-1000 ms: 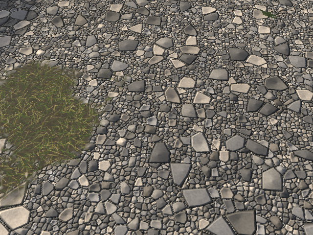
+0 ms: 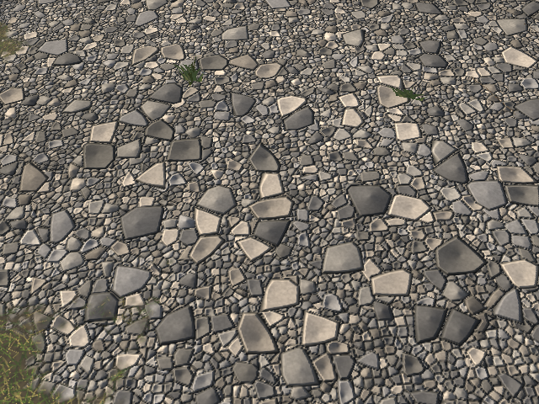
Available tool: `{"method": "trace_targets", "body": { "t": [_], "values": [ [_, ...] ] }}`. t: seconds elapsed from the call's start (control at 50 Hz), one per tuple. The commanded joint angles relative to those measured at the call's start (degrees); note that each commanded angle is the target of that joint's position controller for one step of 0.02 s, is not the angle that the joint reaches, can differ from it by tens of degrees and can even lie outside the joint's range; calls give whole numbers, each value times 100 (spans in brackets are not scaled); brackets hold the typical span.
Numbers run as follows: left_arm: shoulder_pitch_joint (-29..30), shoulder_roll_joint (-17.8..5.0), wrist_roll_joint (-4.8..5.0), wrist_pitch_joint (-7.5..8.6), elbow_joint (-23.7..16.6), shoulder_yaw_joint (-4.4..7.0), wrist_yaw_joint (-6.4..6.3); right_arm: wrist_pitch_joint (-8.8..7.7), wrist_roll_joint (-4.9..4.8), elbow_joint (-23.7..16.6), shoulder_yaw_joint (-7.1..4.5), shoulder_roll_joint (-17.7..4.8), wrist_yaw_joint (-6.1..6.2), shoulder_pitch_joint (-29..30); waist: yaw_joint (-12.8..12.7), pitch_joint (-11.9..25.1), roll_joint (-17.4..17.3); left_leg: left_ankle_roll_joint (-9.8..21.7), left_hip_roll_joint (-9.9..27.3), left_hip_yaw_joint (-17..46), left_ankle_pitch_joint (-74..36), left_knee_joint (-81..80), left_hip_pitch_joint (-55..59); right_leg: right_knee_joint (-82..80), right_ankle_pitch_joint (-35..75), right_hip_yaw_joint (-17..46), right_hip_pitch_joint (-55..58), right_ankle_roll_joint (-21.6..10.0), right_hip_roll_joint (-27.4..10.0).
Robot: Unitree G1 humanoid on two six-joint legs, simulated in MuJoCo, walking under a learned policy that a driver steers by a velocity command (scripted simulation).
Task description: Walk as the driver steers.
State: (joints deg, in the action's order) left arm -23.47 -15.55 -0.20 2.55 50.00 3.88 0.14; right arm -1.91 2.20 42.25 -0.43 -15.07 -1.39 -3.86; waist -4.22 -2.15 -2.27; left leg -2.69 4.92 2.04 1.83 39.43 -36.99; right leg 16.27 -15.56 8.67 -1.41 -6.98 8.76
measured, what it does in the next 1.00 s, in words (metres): walks ahead: left foot, then right foot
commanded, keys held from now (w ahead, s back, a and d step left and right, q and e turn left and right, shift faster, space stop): w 0.16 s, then no key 0.42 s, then q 0.42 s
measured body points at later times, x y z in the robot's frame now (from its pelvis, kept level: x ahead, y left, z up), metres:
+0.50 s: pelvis +0.23 +0.04 +0.00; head +0.26 +0.04 +0.45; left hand +0.37 +0.26 -0.13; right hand +0.22 -0.22 -0.14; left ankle +0.21 +0.12 -0.74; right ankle +0.31 -0.08 -0.72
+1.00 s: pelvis +0.24 +0.04 -0.02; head +0.25 +0.07 +0.43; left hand +0.32 +0.33 -0.15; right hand +0.32 -0.22 -0.14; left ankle +0.22 +0.12 -0.74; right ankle +0.30 -0.07 -0.72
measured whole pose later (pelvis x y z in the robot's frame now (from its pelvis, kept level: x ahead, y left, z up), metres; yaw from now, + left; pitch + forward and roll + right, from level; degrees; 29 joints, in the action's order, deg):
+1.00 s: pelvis +0.24 +0.04 -0.02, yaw +8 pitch -1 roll -1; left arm -8.0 -16.1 -1.1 -3.5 51.5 3.4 -3.3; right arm 2.1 1.8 51.5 -2.8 -13.7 0.4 -16.3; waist 1.5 -2.6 1.8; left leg 4.6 -2.1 -1.2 19.9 35.8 -15.3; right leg 43.4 -24.1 -6.0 -23.5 -0.4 -2.4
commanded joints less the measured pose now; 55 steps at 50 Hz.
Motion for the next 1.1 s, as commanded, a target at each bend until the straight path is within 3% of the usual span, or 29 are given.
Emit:
{"method": "trace_targets", "body": {
  "t": [0.02, 0.06, 0.1, 0.12, 0.14, 0.16, 0.18, 0.2, 0.22, 0.28, 0.36, 0.48, 0.54, 0.56, 0.58, 0.6, 0.64, 0.68, 0.72, 0.84, 0.9, 0.94, 0.96, 0.98, 1.0, 1.02, 1.04, 1.06, 1.1],
  "values": [
    [-469, -837, -55, 62, -142, 172, -79, -160, -26, -597, -52, -402, -17, 758, -145, 14, 633, 179, -294, -260, -110, -546, 210, 1, 3201, 918, 259, -467, -1570],
    [-216, -930, -76, 101, -179, 174, -116, -205, -29, -468, -112, -565, 5, 269, 151, 82, 692, 408, -424, -226, 236, -915, 1011, 272, 3734, 945, 240, -294, -1693],
    [-28, -995, -75, 142, -168, 166, -81, -290, -27, -67, -241, -819, 110, -1001, 766, 655, 481, 673, -617, -318, 433, -1378, 2594, 1695, 4616, 615, 98, -93, -1373],
    [-49, -755, -44, 178, -273, 85, -37, -343, 67, 34, -322, -1122, 200, -1844, 1099, 1318, 98, 946, 294, 625, 1018, -1450, 3888, 3057, 3387, 392, -635, 12, -1097],
    [-860, -295, 152, 170, -329, -2, -9, -279, 134, 113, -512, -1752, 218, -2277, 858, 2051, -1282, 1782, 1784, 3284, 1467, -1803, 5381, 5037, -22, -269, -2364, 298, -93],
    [-749, -666, -60, 142, -220, 25, -41, -197, -24, 151, -472, -1369, 151, -1980, 728, 1658, -796, 1842, 1847, 4159, 1884, -2306, 4988, 5541, -1330, -137, -3117, 235, -229],
    [-266, -705, -106, 115, -239, 43, -33, -191, -94, 44, -372, -929, 133, -1438, 604, 713, -166, 1790, 1673, 3246, 1421, -2327, 4087, 5641, -874, -79, -3220, 256, -481],
    [64, -605, -117, 116, -295, 4, -18, -224, -87, 38, -294, -631, 110, -1158, 547, 338, 176, 1692, 1422, 2457, 135, -2355, 3505, 5421, -611, -119, -3095, 297, -629],
    [184, -540, -128, 78, -319, 0, -4, -265, -91, 103, -243, -502, 120, -1125, 456, 197, 62, 1569, 1189, 1803, -1162, -2350, 3216, 5191, -581, -190, -2947, 343, -747],
    [17, -384, -184, -78, -241, -35, 30, -409, -156, 368, -188, -441, 88, -1312, 261, 416, -304, 1454, 830, 752, -3636, -2281, 2952, 4753, -517, -359, -2458, 536, -683],
    [373, -188, -155, -146, -268, -135, 51, -352, -153, 549, -169, -531, 110, -1247, 175, 468, -397, 1394, 568, 75, -4002, -2339, 2865, 3618, 41, -675, -2406, 694, -754],
    [1067, -112, -98, -142, -237, -269, -49, -199, -163, 896, -160, -556, 141, -1610, 485, 489, -457, 1244, 547, 24, -3381, -2049, 2939, 2054, 727, -1010, -1671, 625, -819],
    [906, -112, -140, -48, -65, -284, -123, -130, -213, 986, -137, -490, 197, -1501, 306, 314, -161, 996, 490, 212, -2038, -1604, 2709, 718, 1412, -894, -866, 430, -890],
    [735, -377, -171, 11, 16, -235, -164, -143, -166, 994, -110, -399, 212, -1677, 337, 466, 222, 777, 297, 191, -1040, -1366, 2483, 549, 2664, -364, -260, 361, -1402],
    [634, -712, -161, 29, 34, -184, -182, -131, -126, 1032, -70, -195, 220, -2214, 633, 694, 845, 638, -69, -32, 1027, -1104, 2155, 882, 4528, 373, 278, 45, -2273],
    [785, -522, -22, -43, 55, -220, -187, -6, -227, 1309, 2, 72, 269, -2618, 623, 914, 1156, 586, -379, -205, 2280, -990, 2360, 844, 4460, 617, 42, -569, -2648],
    [1330, -276, -37, -100, -64, -290, -196, 154, -177, 1274, -54, -179, 321, -2054, 616, 434, 980, 549, -457, -118, 2009, -1206, 2533, 507, 2947, 471, -695, -380, -2282],
    [1480, -492, -49, -160, -92, -212, -281, 215, -160, 1137, -104, -351, 282, -1672, 587, 300, 1016, 561, -435, 13, 1365, -1225, 2473, 484, 2281, 107, -850, -101, -1974],
    [1187, -679, 4, -212, -10, -93, -340, 224, -177, 1151, -116, -322, 275, -1709, 474, 362, 754, 528, -462, 38, 1055, -847, 2207, 614, 2305, -57, -575, -123, -1945],
    [1243, -663, -84, -353, -54, 22, -421, 377, -118, 941, -245, -194, 270, -1540, 416, 558, 928, 621, -549, -351, 3121, 984, 1788, 443, 2615, 130, -925, -797, -2927],
    [1750, -728, -141, -406, -116, 48, -401, 431, -139, 894, -235, -23, 205, -1686, 684, 440, 824, 683, -440, -448, 2411, 222, 2324, 514, 1816, -488, -1542, -435, -2621],
    [1894, -727, -91, -470, -130, 84, -347, 404, -78, 958, -305, -218, 149, -2000, 860, 338, 482, 837, -494, -144, 1424, -1162, 2955, 1304, 698, -1077, -2114, 102, -2213],
    [1604, -447, -102, -533, -191, 39, -288, 360, 5, 791, -446, -836, 158, -1905, 735, 142, -1032, 1120, 734, 1824, 1209, -2463, 3000, 2686, -882, -1715, -2915, 618, -1475],
    [2066, -320, -81, -586, -540, -20, -353, 373, 14, 705, -578, -1429, 180, -1946, 843, -204, -1635, 1790, 1723, 3203, 84, -2883, 2382, 3520, -2022, -1307, -3458, 761, -663],
    [2086, -362, -83, -613, -523, -23, -361, 383, 27, 702, -564, -1222, 229, -1846, 704, -271, -879, 1967, 1533, 2908, 248, -2818, 2146, 4226, -1726, -802, -3232, 754, -874],
    [1951, -452, -15, -603, -415, 19, -321, 396, -72, 632, -525, -1005, 264, -1477, 486, -341, -356, 1815, 1104, 2276, 513, -2671, 2065, 4367, -1163, -674, -3144, 740, -955],
    [1794, -509, -7, -545, -325, 45, -285, 418, -107, 501, -512, -927, 271, -1067, 321, -313, -218, 1570, 725, 1902, 532, -2576, 2197, 4283, -785, -650, -3135, 737, -964],
    [1659, -578, -95, -505, -244, 71, -248, 407, -142, 406, -508, -875, 275, -917, 304, -160, -335, 1495, 548, 1712, 28, -2445, 2491, 4379, -588, -683, -3164, 749, -926],
    [1496, -541, -125, -480, -194, 78, -189, 370, -188, 396, -500, -760, 243, -1099, 366, 242, -217, 1520, 470, 1578, -857, -2238, 3006, 4542, -495, -685, -3131, 824, -866]
  ]
}}
Velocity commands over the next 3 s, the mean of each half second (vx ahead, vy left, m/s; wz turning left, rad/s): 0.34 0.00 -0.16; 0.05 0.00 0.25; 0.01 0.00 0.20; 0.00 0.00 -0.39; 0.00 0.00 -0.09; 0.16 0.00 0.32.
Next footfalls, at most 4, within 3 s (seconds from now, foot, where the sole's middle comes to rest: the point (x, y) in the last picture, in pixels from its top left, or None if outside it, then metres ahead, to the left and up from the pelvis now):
0.12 left None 0.26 0.12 -0.78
0.56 right None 0.35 -0.07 -0.78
1.44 right None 0.28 -0.07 -0.78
1.76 left None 0.22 0.15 -0.78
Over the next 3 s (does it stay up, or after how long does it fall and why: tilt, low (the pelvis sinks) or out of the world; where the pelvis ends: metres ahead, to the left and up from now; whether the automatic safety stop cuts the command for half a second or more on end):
stays up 0.23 0.09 -0.01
